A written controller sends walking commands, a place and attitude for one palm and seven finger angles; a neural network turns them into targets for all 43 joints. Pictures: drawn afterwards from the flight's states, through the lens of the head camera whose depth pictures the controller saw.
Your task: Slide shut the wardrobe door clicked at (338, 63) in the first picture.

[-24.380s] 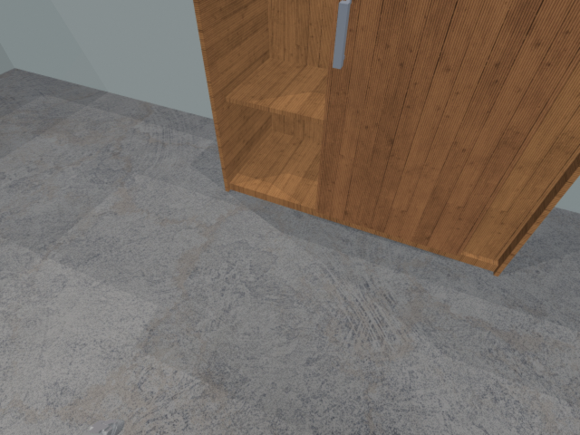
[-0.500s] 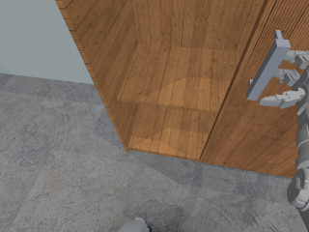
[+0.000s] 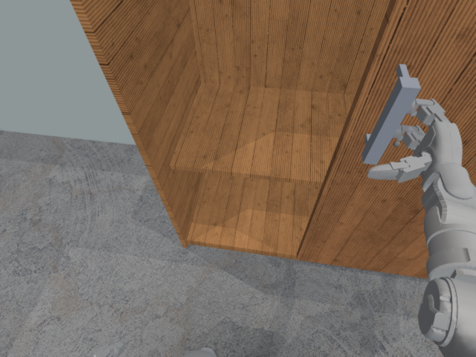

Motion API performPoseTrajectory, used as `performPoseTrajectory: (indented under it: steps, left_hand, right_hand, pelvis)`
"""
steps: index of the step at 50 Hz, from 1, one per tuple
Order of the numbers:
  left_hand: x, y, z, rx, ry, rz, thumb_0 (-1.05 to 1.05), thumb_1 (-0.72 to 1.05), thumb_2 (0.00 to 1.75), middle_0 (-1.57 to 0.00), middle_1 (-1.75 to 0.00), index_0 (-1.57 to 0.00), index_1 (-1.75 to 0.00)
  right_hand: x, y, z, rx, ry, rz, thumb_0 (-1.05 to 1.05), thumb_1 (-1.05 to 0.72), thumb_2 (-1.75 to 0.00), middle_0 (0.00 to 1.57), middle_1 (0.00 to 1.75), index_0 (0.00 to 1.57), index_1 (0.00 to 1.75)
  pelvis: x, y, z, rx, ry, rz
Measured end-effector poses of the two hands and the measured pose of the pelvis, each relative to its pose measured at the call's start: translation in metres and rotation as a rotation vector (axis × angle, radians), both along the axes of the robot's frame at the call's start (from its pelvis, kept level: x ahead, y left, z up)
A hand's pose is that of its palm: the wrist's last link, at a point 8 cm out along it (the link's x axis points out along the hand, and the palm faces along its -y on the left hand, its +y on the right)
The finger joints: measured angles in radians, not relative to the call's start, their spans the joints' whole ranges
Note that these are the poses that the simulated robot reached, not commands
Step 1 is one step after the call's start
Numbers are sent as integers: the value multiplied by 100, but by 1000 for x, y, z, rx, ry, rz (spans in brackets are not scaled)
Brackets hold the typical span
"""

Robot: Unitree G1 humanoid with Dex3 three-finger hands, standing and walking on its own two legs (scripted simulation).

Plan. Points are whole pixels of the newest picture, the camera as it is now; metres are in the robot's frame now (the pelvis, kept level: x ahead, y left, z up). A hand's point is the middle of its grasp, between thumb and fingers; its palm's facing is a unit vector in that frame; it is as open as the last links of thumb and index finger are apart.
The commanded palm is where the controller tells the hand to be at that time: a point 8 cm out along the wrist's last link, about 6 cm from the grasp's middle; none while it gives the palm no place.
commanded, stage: slide the fingers in behind the handle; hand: right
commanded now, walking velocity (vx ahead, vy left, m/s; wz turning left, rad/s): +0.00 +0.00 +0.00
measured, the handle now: (384, 117) +0.53 -0.18 +0.11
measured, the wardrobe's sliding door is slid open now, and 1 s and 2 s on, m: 0.47 0.47 0.47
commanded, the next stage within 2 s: grip the handle and tug to test in 1.04 s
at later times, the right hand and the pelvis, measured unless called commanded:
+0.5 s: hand (381, 140) +0.47 -0.17 +0.12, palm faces +0.03 +1.00 -0.03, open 14.0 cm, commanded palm +0.44 -0.21 +0.12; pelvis -0.01 +0.01 +0.00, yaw +1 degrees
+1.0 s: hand (386, 139) +0.47 -0.17 +0.12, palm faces +0.02 +1.00 -0.01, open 14.0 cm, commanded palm +0.44 -0.22 +0.12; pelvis -0.01 +0.00 +0.00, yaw +1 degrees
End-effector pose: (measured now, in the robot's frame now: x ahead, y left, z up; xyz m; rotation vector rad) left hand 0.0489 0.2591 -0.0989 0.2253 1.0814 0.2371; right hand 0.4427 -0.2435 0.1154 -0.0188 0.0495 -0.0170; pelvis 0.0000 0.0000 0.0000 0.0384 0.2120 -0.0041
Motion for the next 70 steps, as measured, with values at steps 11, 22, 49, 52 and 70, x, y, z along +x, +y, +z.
performPoseTrajectory:
  steps: [11, 22, 49, 52, 70]
  left_hand:
    - [-15, 4, -5, -16, 17, 13, 0, 90, 90, -20, -30, -20, -30]
    - [-37, 14, -5, -2, 49, 38, 0, 90, 90, -20, -30, -20, -30]
    - [-34, 5, -3, -5, 42, 40, 0, 90, 90, -20, -30, -20, -30]
    - [-30, 3, -3, -3, 42, 34, 0, 90, 90, -20, -30, -20, -30]
    - [-22, -5, -2, -15, 27, 31, 0, 90, 90, -20, -30, -20, -30]
  right_hand:
    - [0, 20, 5, -3, -29, -3, -1, 50, -30, 30, 120, 30, 120]
    - [0, 25, 5, -6, -33, -13, -1, 50, -30, 30, 120, 30, 120]
    - [5, 18, 4, 1, -36, -2, -1, 50, -30, 30, 120, 30, 120]
    - [4, 16, -1, 9, -10, -2, -1, 50, -30, 30, 120, 30, 120]
    - [7, 21, 1, 11, -36, 3, -1, 25, -41, 33, 123, 33, 123]
  pelvis:
    - [-6, 7, -1, -10, -7, 7]
    - [-13, 12, -1, -14, -6, 15]
    - [-7, 4, -1, -7, 4, 18]
    - [-6, 2, -1, -6, 2, 15]
    - [-1, -4, 0, -4, 5, 20]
